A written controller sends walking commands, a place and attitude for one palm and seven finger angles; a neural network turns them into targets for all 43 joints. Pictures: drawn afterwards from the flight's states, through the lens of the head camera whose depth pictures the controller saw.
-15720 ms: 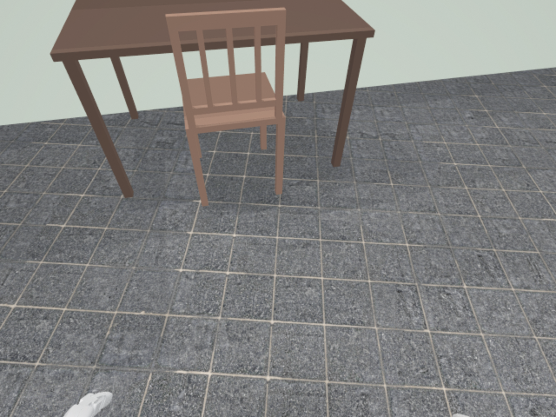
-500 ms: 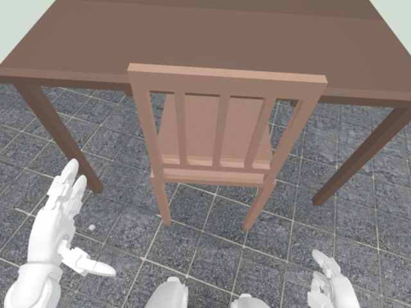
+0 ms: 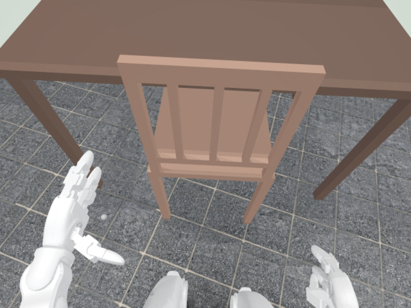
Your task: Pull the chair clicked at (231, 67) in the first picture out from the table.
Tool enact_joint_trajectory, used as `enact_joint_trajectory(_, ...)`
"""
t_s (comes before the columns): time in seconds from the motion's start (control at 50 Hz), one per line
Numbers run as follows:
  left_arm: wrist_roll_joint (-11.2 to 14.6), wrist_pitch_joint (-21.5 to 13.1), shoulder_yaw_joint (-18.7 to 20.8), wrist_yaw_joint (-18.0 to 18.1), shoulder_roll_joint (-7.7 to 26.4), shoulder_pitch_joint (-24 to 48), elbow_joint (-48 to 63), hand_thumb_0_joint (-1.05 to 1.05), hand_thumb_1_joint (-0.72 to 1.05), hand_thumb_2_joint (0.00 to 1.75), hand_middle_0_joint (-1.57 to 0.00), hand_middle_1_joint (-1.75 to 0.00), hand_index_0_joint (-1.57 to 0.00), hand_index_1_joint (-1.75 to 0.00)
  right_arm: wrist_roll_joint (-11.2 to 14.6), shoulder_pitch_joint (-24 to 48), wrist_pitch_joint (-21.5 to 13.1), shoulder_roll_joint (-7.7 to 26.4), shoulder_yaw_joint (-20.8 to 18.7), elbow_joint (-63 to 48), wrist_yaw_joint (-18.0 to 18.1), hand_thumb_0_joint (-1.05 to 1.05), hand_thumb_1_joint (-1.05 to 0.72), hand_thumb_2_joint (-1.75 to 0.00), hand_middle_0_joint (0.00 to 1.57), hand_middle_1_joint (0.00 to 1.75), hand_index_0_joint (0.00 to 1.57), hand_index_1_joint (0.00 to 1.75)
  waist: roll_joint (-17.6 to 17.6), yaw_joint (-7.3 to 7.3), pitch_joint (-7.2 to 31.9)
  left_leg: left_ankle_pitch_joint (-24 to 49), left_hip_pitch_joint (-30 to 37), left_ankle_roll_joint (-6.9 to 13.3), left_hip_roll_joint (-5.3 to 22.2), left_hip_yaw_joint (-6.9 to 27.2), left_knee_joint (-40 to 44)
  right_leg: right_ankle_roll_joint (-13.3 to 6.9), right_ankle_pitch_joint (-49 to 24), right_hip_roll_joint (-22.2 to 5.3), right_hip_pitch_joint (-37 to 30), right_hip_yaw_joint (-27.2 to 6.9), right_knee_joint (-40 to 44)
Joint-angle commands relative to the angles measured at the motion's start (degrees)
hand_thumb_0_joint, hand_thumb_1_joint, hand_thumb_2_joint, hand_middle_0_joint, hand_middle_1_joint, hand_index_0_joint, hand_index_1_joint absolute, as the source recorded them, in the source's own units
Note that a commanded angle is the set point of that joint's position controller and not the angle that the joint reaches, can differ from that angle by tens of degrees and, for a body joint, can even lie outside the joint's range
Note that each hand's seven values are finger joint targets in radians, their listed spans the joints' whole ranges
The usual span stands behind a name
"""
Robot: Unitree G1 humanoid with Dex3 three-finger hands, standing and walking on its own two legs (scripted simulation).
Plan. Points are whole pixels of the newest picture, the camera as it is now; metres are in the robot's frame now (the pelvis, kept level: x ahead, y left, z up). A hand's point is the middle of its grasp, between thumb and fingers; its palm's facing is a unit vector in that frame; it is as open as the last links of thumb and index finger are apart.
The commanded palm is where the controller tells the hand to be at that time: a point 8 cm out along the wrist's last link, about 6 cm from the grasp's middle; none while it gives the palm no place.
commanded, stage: aim the fingers beside a spindle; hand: left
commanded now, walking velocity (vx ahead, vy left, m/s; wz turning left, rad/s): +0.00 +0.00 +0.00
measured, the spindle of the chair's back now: (215, 127) +0.52 +0.00 -0.01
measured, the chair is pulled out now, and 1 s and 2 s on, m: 0.00 0.00 0.00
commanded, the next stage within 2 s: push the fingers through the gap in 1.70 s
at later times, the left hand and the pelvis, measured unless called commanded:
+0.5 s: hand (121, 197) +0.31 +0.18 +0.02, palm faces -0.02 -1.00 -0.03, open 17.0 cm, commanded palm +0.29 +0.23 +0.02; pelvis -0.01 +0.01 -0.01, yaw -1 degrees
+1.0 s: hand (138, 180) +0.36 +0.16 +0.00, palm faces -0.01 -1.00 -0.04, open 17.0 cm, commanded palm +0.34 +0.21 -0.01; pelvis -0.01 +0.01 -0.03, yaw -1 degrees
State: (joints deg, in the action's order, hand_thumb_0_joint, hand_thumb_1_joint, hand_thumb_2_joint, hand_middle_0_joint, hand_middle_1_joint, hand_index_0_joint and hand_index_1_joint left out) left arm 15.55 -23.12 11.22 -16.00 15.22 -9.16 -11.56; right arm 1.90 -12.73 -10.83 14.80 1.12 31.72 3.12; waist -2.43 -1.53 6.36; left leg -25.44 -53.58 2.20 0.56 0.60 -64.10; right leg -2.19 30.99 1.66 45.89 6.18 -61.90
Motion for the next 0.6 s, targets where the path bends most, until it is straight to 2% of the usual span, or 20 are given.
enact_joint_trajectory(0.0,1.21,-4.73,6.48,1.46,9.39,4.18,11.25,0.00,-0.50,0.30,-0.06,-0.08,-0.06,-0.08,-0.17,0.60,-2.48,7.31,-3.44,-7.69,0.34,0.00,-0.90,-0.90,0.20,0.30,0.20,0.30,-1.86,0.53,17.33,13.36,16.26,-0.39,0.04,2.32,8.60,0.91,-14.87,-0.46,-3.92,-4.04,9.66)
enact_joint_trajectory(0.08,0.58,-3.51,5.64,1.49,8.38,6.28,5.65,0.00,-0.50,0.30,-0.06,-0.08,-0.06,-0.08,0.01,0.46,-1.26,7.84,-3.45,-7.56,0.02,0.00,-0.90,-0.90,0.20,0.30,0.20,0.30,1.35,-0.49,13.81,10.41,11.98,-0.32,-0.14,1.95,7.85,1.19,-13.01,-0.51,-2.34,-4.46,9.61)
enact_joint_trajectory(0.18,0.59,-5.05,3.15,0.89,7.35,10.67,9.14,0.00,-0.50,0.30,-0.06,-0.08,-0.06,-0.08,-0.05,0.16,-1.57,7.98,-3.73,-7.75,0.01,0.00,-0.90,-0.90,0.20,0.30,0.20,0.30,-2.00,-0.76,17.40,12.36,15.20,-0.22,0.15,2.25,7.29,0.93,-14.23,-0.60,-1.21,-4.31,8.72)
enact_joint_trajectory(0.2,0.56,-5.56,2.27,0.95,6.77,11.38,10.12,0.00,-0.50,0.30,-0.06,-0.08,-0.06,-0.08,-0.16,-0.03,-1.77,7.89,-3.73,-7.65,-0.02,0.00,-0.90,-0.90,0.20,0.30,0.20,0.30,-1.43,-0.96,18.54,12.69,15.64,-0.17,0.19,2.39,7.10,0.98,-14.31,-0.68,-1.46,-4.23,8.49)
enact_joint_trajectory(0.22,0.41,-6.09,2.85,1.37,7.46,11.92,10.06,0.00,-0.50,0.30,-0.06,-0.08,-0.06,-0.08,-0.23,-0.29,-1.79,8.00,-3.84,-7.30,0.06,0.00,-0.90,-0.90,0.20,0.30,0.20,0.30,-1.43,-0.89,18.44,13.15,16.11,-0.28,0.42,2.70,7.10,0.86,-14.31,-0.56,-0.71,-3.98,8.19)
enact_joint_trajectory(0.24,0.00,-6.60,1.81,1.67,6.85,13.51,10.18,0.00,-0.50,0.30,-0.06,-0.08,-0.06,-0.08,-0.36,-0.25,-1.84,7.95,-3.76,-7.00,0.03,0.00,-0.90,-0.90,0.20,0.30,0.20,0.30,-2.09,-1.30,18.66,12.91,16.28,-0.32,0.47,2.83,6.89,0.90,-13.76,-0.57,0.27,-3.90,7.81)
enact_joint_trajectory(0.26,-0.23,-6.71,2.05,2.29,7.10,14.33,9.04,0.00,-0.50,0.30,-0.06,-0.08,-0.06,-0.08,-0.51,-0.57,-1.76,7.99,-3.74,-6.63,0.04,0.00,-0.90,-0.90,0.20,0.30,0.20,0.30,-0.56,-1.64,17.49,12.42,15.35,-0.21,0.51,3.09,6.58,0.90,-13.32,-0.46,0.93,-3.77,7.67)
enact_joint_trajectory(0.28,-0.76,-6.87,1.81,2.70,6.98,15.92,8.29,0.00,-0.50,0.30,-0.06,-0.08,-0.06,-0.08,-0.54,-0.48,-1.65,8.13,-3.76,-6.29,-0.01,0.00,-0.90,-0.90,0.20,0.30,0.20,0.30,-0.95,-1.77,17.74,11.70,14.99,-0.30,0.54,3.26,6.50,0.90,-12.38,-0.53,1.91,-3.65,7.19)
enact_joint_trajectory(0.3,-0.95,-6.71,1.88,3.18,6.71,16.71,6.08,0.00,-0.50,0.30,-0.06,-0.08,-0.06,-0.08,-0.62,-0.48,-1.38,8.14,-3.75,-5.91,-0.05,0.00,-0.90,-0.90,0.20,0.30,0.20,0.30,-0.06,-2.00,16.39,10.09,13.98,-0.35,0.56,3.31,6.39,0.97,-10.97,-0.48,2.98,-3.62,7.27)
enact_joint_trajectory(0.32,-1.36,-6.71,2.63,3.61,7.42,18.43,4.53,0.00,-0.50,0.30,-0.06,-0.08,-0.06,-0.08,-0.63,-0.50,-1.10,8.34,-3.79,-5.58,-0.01,0.00,-0.90,-0.90,0.20,0.30,0.20,0.30,0.68,-2.07,15.95,8.82,12.80,-0.35,0.56,3.30,6.11,0.97,-9.83,-0.45,3.72,-3.71,7.02)
enact_joint_trajectory(0.34,-1.65,-6.67,2.21,3.80,6.91,19.38,4.03,0.00,-0.50,0.30,-0.06,-0.08,-0.06,-0.08,-0.68,-0.28,-0.92,8.35,-3.77,-5.63,-0.08,0.00,-0.90,-0.90,0.20,0.30,0.20,0.30,-0.03,-1.95,16.75,8.11,12.78,-0.38,0.48,3.44,6.08,0.92,-8.96,-0.48,4.29,-3.71,6.64)
enact_joint_trajectory(0.38,-2.17,-6.23,3.07,4.41,7.53,19.09,2.89,0.00,-0.50,0.30,-0.06,-0.08,-0.06,-0.08,-0.71,-0.33,-0.41,8.34,-3.76,-5.97,-0.36,0.00,-0.90,-0.90,0.20,0.30,0.20,0.30,-1.53,-0.85,17.69,8.26,13.24,-0.63,0.33,3.41,6.50,0.57,-9.03,-0.60,3.66,-3.59,6.26)
enact_joint_trajectory(0.42,-2.30,-5.52,1.77,4.83,6.21,18.97,2.71,0.00,-0.50,0.30,-0.06,-0.08,-0.06,-0.08,-0.68,-0.01,0.18,8.20,-3.70,-6.68,-0.72,0.00,-0.90,-0.90,0.20,0.30,0.20,0.30,-1.64,-0.54,19.11,9.11,14.28,-0.71,0.34,3.48,6.81,0.53,-9.81,-0.60,3.29,-3.35,6.05)
enact_joint_trajectory(0.46,-2.61,-5.34,1.51,5.37,6.36,20.38,3.35,0.00,-0.50,0.30,-0.06,-0.08,-0.06,-0.08,-0.80,-0.34,0.60,8.22,-3.73,-6.80,-0.82,0.00,-0.90,-0.90,0.20,0.30,0.20,0.30,-1.63,-0.50,21.38,10.79,15.24,-0.63,0.45,3.63,6.38,0.46,-11.17,-0.51,2.68,-3.44,5.54)
enact_joint_trajectory(0.5,-2.70,-5.36,1.41,5.94,6.38,21.47,3.77,0.00,-0.50,0.30,-0.06,-0.08,-0.06,-0.08,-0.80,-0.42,1.05,8.18,-3.76,-6.84,-0.98,0.00,-0.90,-0.90,0.20,0.30,0.20,0.30,-1.23,-0.63,21.96,11.28,15.35,-0.76,0.57,3.78,6.23,0.55,-11.59,-0.54,2.88,-3.33,5.26)
enact_joint_trajectory(0.52,-2.82,-5.32,1.68,6.29,6.44,21.00,2.80,0.00,-0.50,0.30,-0.06,-0.08,-0.06,-0.08,-0.85,-0.45,1.36,8.15,-3.76,-6.86,-1.02,0.00,-0.90,-0.90,0.20,0.30,0.20,0.30,-0.60,-0.62,21.35,11.30,14.92,-0.68,0.59,3.54,5.97,0.62,-11.85,-0.47,3.00,-3.50,5.46)
enact_joint_trajectory(0.56,-3.27,-5.85,0.83,6.87,5.97,25.20,1.84,0.00,-0.50,0.30,-0.06,-0.08,-0.06,-0.08,-0.92,-0.61,1.68,8.06,-3.61,-6.12,-0.92,0.00,-0.90,-0.90,0.20,0.30,0.20,0.30,-0.17,-1.71,20.16,10.14,13.98,-0.56,0.66,3.82,5.24,0.67,-10.81,-0.39,4.84,-3.45,5.06)
enact_joint_trajectory(0.58,-3.61,-5.93,0.69,7.06,5.86,25.65,0.74,0.00,-0.50,0.30,-0.06,-0.08,-0.06,-0.08,-1.02,-0.57,1.84,8.09,-3.54,-6.15,-1.06,0.00,-0.90,-0.90,0.20,0.30,0.20,0.30,-1.24,-1.47,19.60,8.73,13.27,-0.74,0.60,3.85,5.37,0.61,-9.31,-0.48,5.52,-3.43,4.98)
